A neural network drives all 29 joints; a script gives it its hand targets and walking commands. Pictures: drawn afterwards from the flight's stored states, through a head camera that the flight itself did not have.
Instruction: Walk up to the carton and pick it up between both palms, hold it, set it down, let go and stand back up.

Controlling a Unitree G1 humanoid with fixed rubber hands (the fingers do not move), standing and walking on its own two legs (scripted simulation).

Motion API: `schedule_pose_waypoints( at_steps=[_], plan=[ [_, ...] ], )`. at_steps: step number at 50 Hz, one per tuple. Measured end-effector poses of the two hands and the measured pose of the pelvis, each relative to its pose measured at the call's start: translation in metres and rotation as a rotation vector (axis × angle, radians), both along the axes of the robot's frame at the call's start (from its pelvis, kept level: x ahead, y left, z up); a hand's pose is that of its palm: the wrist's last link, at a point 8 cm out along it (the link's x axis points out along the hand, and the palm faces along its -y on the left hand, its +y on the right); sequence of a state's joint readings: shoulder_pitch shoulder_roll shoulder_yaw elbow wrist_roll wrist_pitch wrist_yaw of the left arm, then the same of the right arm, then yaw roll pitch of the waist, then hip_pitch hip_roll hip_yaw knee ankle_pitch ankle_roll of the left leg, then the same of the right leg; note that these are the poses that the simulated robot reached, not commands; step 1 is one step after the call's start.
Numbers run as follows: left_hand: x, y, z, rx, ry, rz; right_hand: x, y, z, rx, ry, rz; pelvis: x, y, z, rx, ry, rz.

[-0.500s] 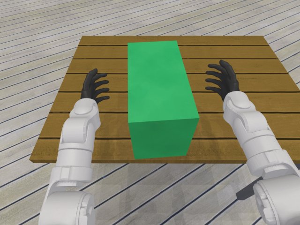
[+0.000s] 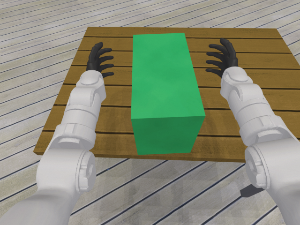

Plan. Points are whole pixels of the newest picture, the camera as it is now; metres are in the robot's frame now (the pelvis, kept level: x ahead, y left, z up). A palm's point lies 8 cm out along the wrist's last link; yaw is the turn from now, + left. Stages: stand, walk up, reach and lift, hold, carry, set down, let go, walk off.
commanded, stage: reach and lift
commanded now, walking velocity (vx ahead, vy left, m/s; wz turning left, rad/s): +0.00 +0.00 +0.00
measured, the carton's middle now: (161, 93) +0.51 +0.02 +0.03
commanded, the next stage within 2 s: none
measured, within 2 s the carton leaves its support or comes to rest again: neither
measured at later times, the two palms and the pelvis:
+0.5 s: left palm (114, 93) +0.46 +0.15 +0.08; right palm (210, 99) +0.47 -0.12 +0.05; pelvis +0.00 +0.01 -0.01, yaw -1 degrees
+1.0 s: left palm (116, 101) +0.45 +0.15 +0.05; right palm (207, 107) +0.45 -0.11 +0.04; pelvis -0.01 +0.02 -0.01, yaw -1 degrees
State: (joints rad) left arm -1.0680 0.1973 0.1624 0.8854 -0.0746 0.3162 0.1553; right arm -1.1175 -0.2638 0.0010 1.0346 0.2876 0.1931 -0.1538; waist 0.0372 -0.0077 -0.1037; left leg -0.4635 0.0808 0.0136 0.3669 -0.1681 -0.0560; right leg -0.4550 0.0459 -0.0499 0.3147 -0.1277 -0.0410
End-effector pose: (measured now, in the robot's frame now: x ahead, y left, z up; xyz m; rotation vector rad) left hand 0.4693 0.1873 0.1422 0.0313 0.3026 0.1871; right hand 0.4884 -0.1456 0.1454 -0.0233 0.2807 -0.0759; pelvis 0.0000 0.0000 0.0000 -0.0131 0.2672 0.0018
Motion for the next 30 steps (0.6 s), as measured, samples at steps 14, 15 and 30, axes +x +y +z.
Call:
schedule_pose_waypoints(
  at_steps=[14, 15, 30],
  plan=[
    [-0.013, -0.016, -0.062, -0.008, 0.005, -0.014, -0.015, 0.016, -0.064, 0.031, 0.036, 0.006, 0.008, 0.006, -0.004, -0.009, 0.059, -0.005],
    [-0.013, -0.017, -0.063, -0.005, -0.003, -0.014, -0.016, 0.018, -0.067, 0.038, 0.033, 0.009, 0.008, 0.007, -0.005, -0.01, 0.066, -0.005],
    [-0.013, -0.041, -0.076, -0.029, -0.018, -0.042, -0.028, 0.023, -0.098, 0.009, 0.037, 0.026, -0.008, 0.008, -0.008, 0.01, 0.099, -0.021]
  ],
)
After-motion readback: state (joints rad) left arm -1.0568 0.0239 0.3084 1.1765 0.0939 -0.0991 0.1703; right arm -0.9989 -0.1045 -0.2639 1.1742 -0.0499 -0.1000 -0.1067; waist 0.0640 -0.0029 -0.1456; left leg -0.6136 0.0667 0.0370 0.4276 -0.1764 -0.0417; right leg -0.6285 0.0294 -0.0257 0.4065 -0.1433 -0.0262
